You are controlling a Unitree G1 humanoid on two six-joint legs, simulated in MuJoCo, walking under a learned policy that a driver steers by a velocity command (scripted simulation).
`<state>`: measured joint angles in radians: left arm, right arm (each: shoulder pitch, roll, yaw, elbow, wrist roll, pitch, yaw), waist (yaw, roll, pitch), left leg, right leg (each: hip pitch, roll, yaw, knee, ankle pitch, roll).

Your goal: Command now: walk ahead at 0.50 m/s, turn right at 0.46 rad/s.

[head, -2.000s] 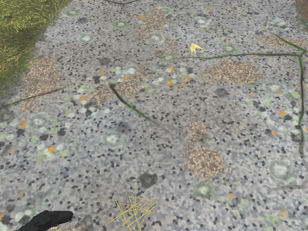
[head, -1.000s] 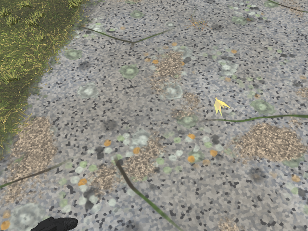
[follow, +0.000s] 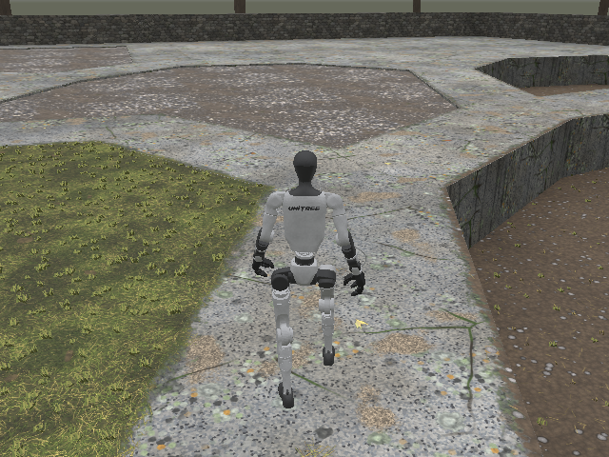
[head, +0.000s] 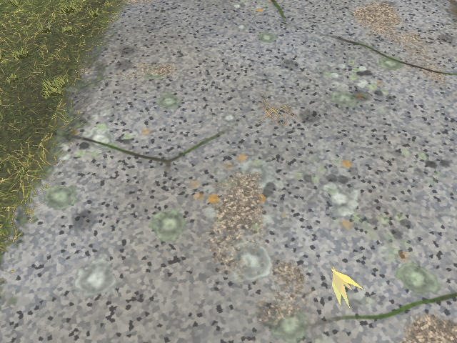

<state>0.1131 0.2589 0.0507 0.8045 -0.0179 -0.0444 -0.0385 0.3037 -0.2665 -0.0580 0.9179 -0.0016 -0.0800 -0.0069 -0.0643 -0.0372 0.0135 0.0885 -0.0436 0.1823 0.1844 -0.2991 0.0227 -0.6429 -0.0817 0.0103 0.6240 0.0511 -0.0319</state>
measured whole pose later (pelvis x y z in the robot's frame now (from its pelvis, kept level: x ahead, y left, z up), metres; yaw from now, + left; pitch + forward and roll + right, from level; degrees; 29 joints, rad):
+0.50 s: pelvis +0.30 -0.04 +0.00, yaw -16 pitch +2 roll +0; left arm 0.35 0.29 0.08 0.76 -0.02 -0.04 0.01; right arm 0.01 -0.28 -0.04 0.74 0.00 -0.11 0.02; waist 0.08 0.04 0.02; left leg -0.58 0.04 -0.09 0.51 0.05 -0.05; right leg -0.09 0.11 0.16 0.39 -0.32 -0.07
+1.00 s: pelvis +0.56 -0.10 +0.00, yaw -21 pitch +2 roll +2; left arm 0.05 0.26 0.04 0.67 -0.02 -0.07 -0.03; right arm 0.39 -0.28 -0.05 0.90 0.02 -0.07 0.01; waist -0.11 -0.03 0.02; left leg 0.00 -0.03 0.01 0.25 -0.29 0.01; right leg -0.58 -0.06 0.03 0.56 -0.02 -0.01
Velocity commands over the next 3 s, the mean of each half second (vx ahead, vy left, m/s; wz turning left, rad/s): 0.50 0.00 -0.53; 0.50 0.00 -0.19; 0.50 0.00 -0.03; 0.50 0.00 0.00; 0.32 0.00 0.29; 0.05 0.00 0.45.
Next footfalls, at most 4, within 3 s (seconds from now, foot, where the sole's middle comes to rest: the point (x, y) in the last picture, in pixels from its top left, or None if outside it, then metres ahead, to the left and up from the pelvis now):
0.10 right None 0.23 -0.12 -0.77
0.56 left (217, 324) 0.54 0.03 -0.77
1.08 right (319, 266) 0.71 -0.30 -0.77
1.60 left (267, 179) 1.07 -0.18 -0.77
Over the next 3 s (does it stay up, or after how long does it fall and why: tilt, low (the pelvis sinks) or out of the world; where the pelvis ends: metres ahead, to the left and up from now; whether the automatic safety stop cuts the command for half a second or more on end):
stays up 1.34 -0.42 0.00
